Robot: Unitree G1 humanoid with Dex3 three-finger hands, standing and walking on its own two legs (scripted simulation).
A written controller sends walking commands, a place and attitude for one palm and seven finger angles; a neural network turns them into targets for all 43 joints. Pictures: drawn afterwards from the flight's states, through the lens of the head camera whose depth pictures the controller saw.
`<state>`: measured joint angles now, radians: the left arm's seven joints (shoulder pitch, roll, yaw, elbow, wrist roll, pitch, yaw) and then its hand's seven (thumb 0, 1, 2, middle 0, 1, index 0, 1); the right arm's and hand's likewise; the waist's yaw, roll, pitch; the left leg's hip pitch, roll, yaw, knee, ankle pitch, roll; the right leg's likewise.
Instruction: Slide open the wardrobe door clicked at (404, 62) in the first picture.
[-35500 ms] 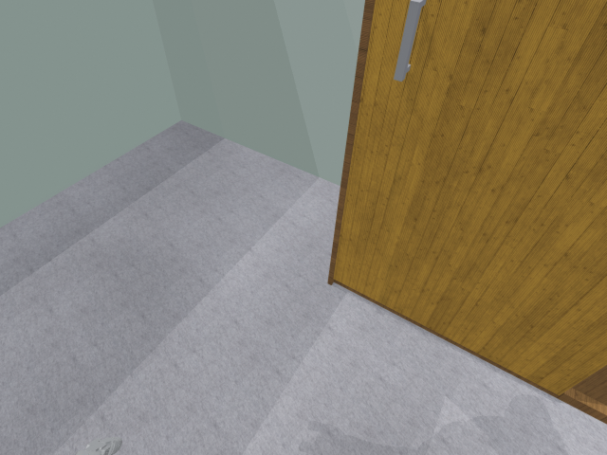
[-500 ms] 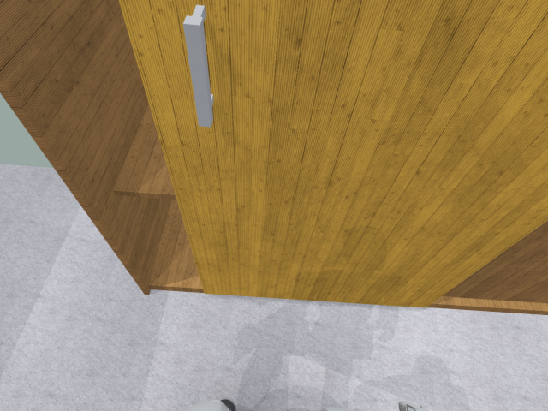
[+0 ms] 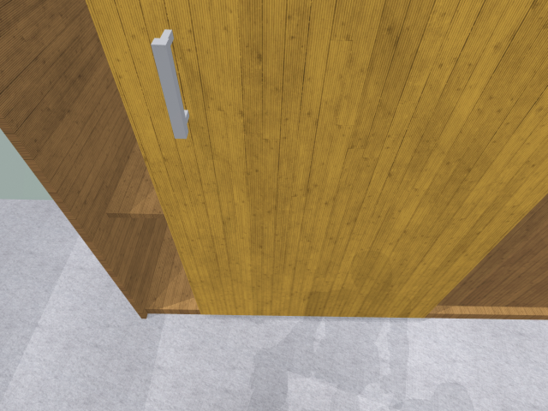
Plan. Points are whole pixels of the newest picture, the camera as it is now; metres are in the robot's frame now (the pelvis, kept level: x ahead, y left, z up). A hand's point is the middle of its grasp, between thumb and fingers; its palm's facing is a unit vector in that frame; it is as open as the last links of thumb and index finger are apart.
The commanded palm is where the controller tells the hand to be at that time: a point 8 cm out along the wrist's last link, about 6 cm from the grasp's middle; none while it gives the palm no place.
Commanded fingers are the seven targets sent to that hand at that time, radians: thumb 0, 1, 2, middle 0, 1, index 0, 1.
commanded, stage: come to a stop and stand still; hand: left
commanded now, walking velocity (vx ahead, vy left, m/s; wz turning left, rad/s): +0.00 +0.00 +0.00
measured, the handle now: (174, 87) +0.50 +0.18 +0.21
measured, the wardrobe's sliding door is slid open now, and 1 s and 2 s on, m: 0.21 0.21 0.21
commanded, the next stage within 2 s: look again from close up in 0.38 s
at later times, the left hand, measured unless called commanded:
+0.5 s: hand out of the picture +0.03 +0.18 -0.17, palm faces -0.01 -0.97 -0.23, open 7.3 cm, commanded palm none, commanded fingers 0.00 0.90 0.90 -0.20 -0.30 -0.20 -0.30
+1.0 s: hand out of the picture +0.04 +0.17 -0.17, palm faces -0.02 -0.97 -0.22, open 7.3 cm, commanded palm none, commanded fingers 0.00 0.90 0.90 -0.20 -0.30 -0.20 -0.30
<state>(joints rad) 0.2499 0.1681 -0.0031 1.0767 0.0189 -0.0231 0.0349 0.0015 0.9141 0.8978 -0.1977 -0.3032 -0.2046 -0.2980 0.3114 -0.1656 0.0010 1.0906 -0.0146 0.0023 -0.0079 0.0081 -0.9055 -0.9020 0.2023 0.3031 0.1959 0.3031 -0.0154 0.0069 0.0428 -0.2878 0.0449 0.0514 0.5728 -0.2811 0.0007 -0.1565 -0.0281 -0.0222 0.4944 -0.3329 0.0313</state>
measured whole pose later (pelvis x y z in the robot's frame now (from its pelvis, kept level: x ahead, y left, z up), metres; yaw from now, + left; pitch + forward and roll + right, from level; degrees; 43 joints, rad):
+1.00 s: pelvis +0.01 -0.02 +0.00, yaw -1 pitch -1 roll +1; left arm 0.25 0.21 0.00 1.08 0.02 -0.01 0.02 0.00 0.91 0.90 -0.20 -0.30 -0.20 -0.30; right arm 0.20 -0.19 0.01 1.10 -0.01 -0.01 -0.02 0.01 -0.90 -0.90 0.20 0.30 0.20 0.30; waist 0.01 -0.02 0.04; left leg -0.21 0.05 0.08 0.48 -0.26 -0.02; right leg -0.12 -0.02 0.00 0.48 -0.35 0.01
